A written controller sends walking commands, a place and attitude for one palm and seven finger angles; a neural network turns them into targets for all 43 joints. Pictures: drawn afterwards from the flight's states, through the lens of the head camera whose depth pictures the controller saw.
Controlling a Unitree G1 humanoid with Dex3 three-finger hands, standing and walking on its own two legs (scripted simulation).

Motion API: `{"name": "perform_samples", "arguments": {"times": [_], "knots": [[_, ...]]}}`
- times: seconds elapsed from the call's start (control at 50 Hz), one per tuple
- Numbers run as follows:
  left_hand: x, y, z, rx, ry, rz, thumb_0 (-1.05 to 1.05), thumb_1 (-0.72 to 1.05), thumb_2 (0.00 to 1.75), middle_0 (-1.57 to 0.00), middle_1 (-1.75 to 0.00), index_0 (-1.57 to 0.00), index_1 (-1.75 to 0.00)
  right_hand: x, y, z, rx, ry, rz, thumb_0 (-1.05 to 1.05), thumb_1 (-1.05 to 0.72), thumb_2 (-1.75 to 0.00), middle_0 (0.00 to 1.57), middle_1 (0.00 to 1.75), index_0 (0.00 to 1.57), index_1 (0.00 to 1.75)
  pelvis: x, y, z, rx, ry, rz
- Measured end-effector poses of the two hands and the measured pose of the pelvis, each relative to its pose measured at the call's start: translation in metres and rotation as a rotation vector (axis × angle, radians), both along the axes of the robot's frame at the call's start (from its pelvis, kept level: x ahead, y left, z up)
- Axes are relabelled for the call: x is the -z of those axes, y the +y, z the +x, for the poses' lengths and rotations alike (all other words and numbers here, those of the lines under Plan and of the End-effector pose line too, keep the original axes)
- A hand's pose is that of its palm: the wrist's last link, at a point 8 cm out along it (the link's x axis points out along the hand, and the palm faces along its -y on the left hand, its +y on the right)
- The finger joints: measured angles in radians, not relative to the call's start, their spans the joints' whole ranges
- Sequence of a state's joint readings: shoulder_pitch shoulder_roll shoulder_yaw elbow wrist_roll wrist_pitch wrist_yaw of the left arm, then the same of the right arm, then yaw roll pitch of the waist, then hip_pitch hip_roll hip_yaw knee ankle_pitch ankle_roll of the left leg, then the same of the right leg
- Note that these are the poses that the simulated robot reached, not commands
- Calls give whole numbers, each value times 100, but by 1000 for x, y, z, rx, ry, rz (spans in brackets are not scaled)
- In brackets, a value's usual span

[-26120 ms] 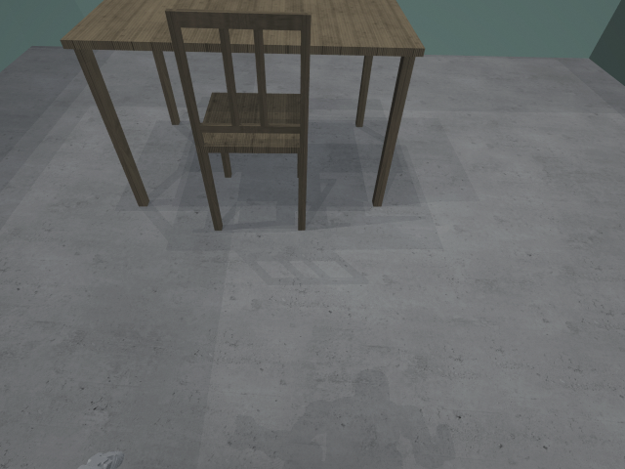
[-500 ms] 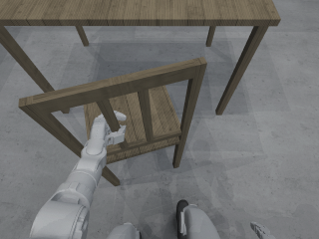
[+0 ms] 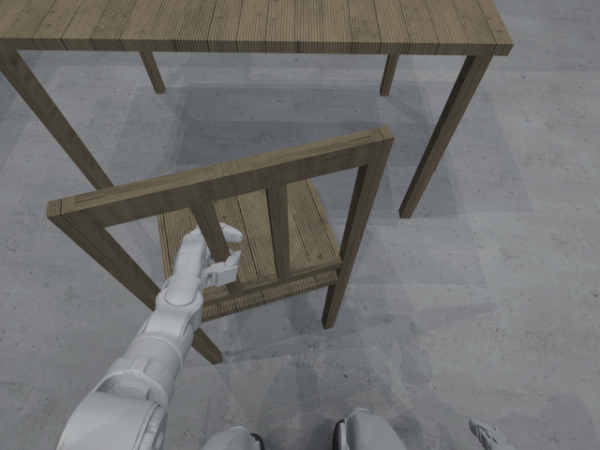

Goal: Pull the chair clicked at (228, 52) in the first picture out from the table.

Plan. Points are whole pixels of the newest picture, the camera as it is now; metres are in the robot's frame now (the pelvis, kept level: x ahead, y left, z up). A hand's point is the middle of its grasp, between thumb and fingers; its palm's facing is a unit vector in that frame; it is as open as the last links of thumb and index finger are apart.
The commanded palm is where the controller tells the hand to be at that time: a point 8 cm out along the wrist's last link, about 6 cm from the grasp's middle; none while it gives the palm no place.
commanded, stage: step backward, pulling the chair out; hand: left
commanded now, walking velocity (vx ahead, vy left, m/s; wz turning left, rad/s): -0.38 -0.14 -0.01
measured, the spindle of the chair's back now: (221, 253) +0.40 +0.13 -0.07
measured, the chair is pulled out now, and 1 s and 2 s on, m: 0.34 0.52 0.60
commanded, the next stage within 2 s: stop walking, hand still on the chair in 0.88 s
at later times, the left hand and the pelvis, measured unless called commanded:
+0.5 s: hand (222, 311) +0.30 +0.11 -0.06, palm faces -0.09 -0.97 -0.22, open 5.7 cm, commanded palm +0.29 +0.16 -0.05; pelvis -0.08 +0.01 +0.01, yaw -4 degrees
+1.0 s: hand (213, 397) +0.19 +0.11 -0.05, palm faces -0.05 -0.97 -0.24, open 5.9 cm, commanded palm +0.17 +0.16 -0.03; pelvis -0.18 -0.01 +0.00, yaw -4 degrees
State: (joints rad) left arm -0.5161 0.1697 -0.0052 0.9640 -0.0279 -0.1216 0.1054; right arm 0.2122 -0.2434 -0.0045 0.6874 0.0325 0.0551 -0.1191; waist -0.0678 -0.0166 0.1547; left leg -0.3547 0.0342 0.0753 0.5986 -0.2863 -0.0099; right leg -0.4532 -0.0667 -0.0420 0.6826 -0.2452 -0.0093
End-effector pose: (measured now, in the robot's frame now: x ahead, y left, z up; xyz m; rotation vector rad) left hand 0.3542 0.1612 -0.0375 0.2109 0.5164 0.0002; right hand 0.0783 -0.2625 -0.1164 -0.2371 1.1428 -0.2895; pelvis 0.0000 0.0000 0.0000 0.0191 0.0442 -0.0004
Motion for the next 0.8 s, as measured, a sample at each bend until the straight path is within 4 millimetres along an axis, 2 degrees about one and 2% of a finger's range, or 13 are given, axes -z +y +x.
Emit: {"name": "perform_samples", "arguments": {"times": [0.1,0.16,0.28,0.34,0.44,0.58,0.66,0.8], "knots": [[0,0,-9,-12,-11,20,1,63,72,-23,-115,-50,-145,9,9,-8,-13,26,65,1,-90,-90,21,30,20,30,-4,-10,-9,22,-9,-30],[0,-2,-14,-28,-8,19,2,62,73,-23,-114,-50,-145,8,7,-15,-3,18,68,1,-90,-90,21,30,20,30,-5,-13,-18,18,-15,-25],[-1,-1,-24,-2,-4,12,1,64,71,-22,-114,-50,-145,4,-5,-33,25,-4,-11,1,-90,-90,21,30,20,30,-2,4,-37,8,-4,-32],[-1,0,-32,29,-11,11,1,65,70,-19,-114,-49,-145,-7,-5,-45,40,-1,-42,1,-90,-90,21,30,20,30,-5,12,-50,25,-16,-10],[-3,3,-52,54,-24,13,1,66,70,-18,-115,-46,-145,-16,5,-66,32,-19,-25,1,-90,-90,21,30,20,30,-7,13,-68,45,-20,-21],[-4,4,-89,24,-36,40,2,64,72,-21,-115,-44,-145,5,18,-97,20,1,100,1,-90,-90,21,30,20,30,-6,-6,-90,88,-20,-60],[-5,1,-107,3,-22,39,2,63,73,-21,-113,-46,-145,8,13,-117,41,8,97,1,-90,-90,21,30,20,30,-8,-9,-109,80,-31,-46],[-7,1,-132,27,-13,31,2,64,72,-18,-113,-47,-145,-1,-5,-141,44,-23,-11,1,-90,-90,21,30,20,30,-4,6,-139,47,-32,-24]]}}
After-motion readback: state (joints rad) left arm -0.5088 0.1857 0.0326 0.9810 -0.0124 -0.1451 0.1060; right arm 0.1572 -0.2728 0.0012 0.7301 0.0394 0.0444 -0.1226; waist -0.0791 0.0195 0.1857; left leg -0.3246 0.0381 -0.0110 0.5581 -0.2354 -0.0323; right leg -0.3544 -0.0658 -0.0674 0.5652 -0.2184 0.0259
